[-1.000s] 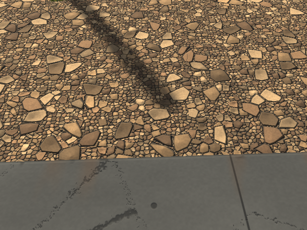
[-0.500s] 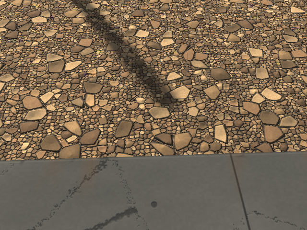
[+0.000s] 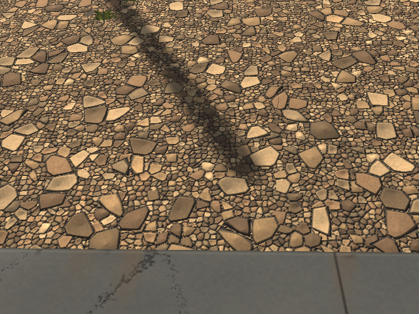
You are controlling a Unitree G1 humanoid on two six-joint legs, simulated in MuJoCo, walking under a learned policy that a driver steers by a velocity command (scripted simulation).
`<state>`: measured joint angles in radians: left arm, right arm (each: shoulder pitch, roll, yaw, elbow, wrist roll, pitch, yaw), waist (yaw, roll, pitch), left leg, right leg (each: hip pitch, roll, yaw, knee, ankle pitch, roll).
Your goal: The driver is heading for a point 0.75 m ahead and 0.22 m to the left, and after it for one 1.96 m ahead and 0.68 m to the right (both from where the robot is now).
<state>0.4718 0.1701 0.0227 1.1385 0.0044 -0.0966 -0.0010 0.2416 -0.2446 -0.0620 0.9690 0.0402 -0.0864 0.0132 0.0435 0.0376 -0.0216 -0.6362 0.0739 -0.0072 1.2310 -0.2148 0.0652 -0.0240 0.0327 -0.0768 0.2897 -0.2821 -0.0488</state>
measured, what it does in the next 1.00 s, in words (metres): climbs, turning left: left foot 0.05 m higher, then right foot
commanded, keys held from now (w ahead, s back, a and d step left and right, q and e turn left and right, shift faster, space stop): w+q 0.80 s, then w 0.12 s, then e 0.08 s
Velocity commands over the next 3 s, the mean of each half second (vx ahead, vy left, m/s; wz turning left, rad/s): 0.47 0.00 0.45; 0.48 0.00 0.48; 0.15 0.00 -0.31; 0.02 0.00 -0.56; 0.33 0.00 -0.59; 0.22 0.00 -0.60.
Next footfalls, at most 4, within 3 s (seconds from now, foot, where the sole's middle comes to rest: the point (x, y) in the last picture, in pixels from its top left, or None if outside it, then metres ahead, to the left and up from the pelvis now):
0.26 left None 0.33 0.14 -0.73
0.78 right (219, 268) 0.67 0.06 -0.73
1.22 left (135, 250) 0.73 0.35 -0.73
1.64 right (212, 246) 0.75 0.08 -0.73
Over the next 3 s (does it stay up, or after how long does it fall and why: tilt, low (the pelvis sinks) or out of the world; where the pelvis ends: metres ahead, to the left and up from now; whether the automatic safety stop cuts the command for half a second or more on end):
stays up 0.97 0.02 0.04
